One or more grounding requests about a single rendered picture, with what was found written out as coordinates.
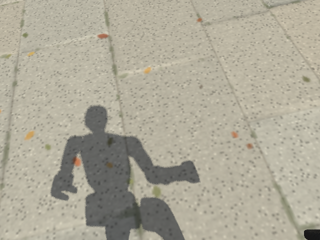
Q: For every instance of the right robot hand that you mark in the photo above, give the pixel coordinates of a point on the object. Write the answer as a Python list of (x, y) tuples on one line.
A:
[(312, 234)]

